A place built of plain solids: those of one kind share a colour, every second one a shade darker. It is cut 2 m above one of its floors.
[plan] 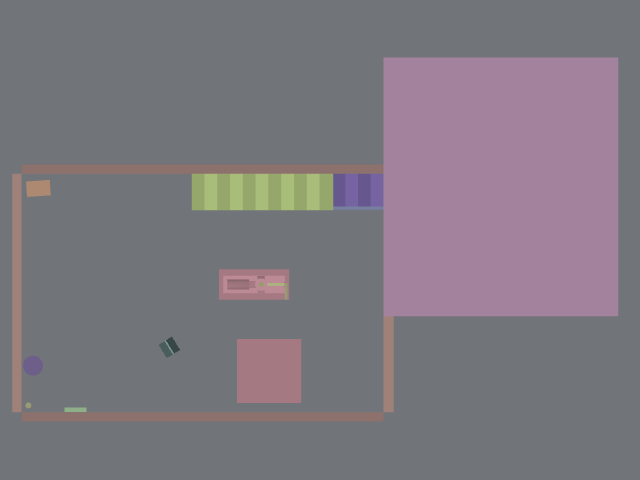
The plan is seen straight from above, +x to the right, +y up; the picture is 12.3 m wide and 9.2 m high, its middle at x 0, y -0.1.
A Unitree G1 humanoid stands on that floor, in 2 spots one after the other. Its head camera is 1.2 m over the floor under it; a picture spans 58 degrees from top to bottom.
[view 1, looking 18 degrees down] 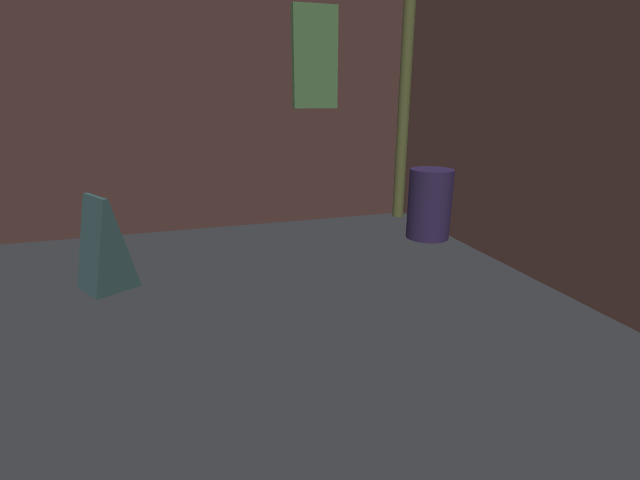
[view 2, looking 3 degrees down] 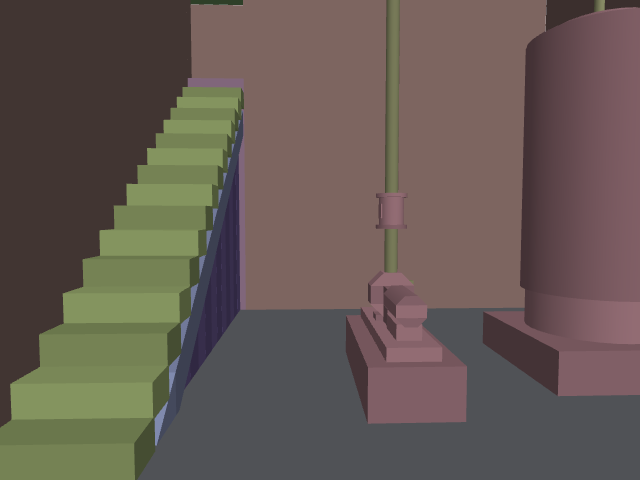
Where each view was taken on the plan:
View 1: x -3.46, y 0.82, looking -107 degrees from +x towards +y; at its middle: ground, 3.88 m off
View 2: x -4.39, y -0.30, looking -2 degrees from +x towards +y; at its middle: wall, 5.61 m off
